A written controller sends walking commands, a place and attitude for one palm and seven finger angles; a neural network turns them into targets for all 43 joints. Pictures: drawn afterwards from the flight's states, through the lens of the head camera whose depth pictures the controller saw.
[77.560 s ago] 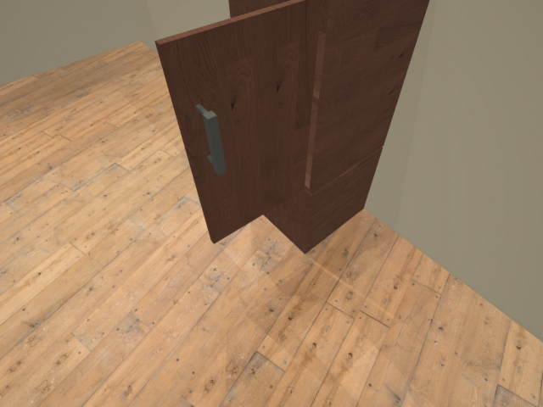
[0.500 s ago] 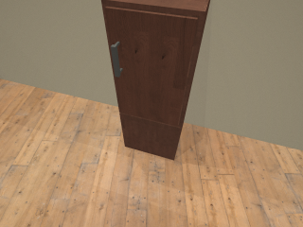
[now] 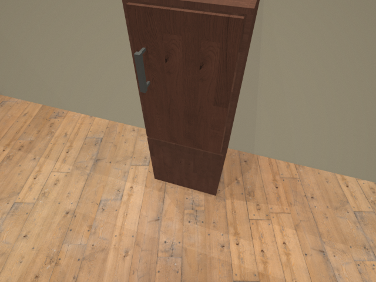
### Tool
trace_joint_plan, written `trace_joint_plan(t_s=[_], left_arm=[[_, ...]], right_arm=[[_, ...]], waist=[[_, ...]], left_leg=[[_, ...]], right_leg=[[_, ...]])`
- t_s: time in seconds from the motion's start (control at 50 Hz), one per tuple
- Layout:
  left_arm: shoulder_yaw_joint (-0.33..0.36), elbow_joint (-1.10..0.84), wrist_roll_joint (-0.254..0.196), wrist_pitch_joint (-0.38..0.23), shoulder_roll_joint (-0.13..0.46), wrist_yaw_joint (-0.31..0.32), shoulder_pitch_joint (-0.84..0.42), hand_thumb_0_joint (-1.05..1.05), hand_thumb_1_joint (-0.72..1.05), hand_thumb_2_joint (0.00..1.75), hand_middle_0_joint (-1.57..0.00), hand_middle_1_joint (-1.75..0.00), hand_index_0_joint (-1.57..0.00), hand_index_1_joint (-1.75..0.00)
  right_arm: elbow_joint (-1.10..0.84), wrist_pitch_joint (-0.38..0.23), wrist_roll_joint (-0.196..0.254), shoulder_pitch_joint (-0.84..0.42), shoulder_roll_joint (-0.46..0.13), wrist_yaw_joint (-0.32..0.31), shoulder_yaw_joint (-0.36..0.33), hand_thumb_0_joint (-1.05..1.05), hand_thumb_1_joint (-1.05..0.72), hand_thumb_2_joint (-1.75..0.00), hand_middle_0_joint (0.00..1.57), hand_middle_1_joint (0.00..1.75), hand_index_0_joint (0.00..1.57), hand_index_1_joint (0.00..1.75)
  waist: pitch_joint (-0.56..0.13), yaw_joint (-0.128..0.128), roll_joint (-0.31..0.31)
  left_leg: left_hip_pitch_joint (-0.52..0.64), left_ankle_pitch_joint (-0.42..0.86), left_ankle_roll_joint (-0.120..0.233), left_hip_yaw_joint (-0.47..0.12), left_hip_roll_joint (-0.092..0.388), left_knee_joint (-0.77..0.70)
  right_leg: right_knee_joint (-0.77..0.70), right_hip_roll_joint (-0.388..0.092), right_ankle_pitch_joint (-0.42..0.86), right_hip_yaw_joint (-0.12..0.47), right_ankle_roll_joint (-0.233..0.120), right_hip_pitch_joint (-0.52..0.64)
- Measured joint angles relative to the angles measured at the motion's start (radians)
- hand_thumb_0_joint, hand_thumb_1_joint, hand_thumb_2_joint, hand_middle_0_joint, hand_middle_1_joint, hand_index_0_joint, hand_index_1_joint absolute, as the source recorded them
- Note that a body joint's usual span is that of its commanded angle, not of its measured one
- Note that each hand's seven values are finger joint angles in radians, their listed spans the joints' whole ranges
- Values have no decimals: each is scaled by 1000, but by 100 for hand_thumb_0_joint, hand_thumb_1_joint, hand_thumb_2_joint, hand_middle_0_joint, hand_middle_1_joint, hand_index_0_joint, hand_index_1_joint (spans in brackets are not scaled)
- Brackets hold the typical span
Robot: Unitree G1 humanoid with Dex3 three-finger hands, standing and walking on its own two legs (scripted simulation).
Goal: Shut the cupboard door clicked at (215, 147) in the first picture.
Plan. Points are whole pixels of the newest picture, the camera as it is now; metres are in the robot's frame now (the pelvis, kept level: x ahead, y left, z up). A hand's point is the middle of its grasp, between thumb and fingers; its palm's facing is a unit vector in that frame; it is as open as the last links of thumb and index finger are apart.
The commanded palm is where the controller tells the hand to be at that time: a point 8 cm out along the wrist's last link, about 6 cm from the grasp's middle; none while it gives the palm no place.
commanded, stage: look to check the result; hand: left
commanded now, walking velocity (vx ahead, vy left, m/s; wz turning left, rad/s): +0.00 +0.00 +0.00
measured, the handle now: (143, 70) +0.78 +0.21 +0.04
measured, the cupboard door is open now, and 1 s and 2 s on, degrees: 0 0 0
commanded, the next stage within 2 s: stand and wait in 0.36 s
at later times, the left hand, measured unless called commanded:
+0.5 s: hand out of the picture -0.02 +0.14 -0.18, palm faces +0.06 -0.99 -0.16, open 7.4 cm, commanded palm none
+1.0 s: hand out of the picture -0.02 +0.13 -0.18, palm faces +0.07 -0.98 -0.17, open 7.4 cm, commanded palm none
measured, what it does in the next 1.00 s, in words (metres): stands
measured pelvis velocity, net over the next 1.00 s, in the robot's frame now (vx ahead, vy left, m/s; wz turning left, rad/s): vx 0.03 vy -0.02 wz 0.01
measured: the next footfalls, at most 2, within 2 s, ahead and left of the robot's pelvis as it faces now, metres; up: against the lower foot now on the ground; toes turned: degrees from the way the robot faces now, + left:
none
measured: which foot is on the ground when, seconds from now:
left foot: down 0.00-1.00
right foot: down 0.00-1.00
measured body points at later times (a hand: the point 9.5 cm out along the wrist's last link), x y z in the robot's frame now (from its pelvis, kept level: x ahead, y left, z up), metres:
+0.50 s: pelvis +0.01 -0.01 +0.00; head +0.02 -0.01 +0.45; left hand -0.02 +0.19 -0.16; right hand +0.00 -0.22 -0.16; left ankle +0.04 +0.11 -0.74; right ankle -0.04 -0.09 -0.74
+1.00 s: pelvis +0.03 -0.02 +0.00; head +0.03 -0.03 +0.45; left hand -0.02 +0.18 -0.16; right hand +0.01 -0.23 -0.17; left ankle +0.04 +0.11 -0.74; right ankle -0.04 -0.09 -0.74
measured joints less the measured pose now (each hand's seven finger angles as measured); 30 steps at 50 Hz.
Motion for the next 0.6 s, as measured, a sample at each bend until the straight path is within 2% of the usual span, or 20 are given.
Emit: trace_joint_plan(t_s=[0.6], left_arm=[[-5, -9, -1, -7, -14, 2, -19, 0, 91, 90, -20, -30, -20, -30]], right_arm=[[5, -3, 2, -25, -4, -5, 3, 0, -91, -90, 20, 30, 20, 30]], waist=[[6, 3, -9]], left_leg=[[19, -27, -24, -17, 14, 8]], right_leg=[[-24, 18, -17, -13, -20, 37]])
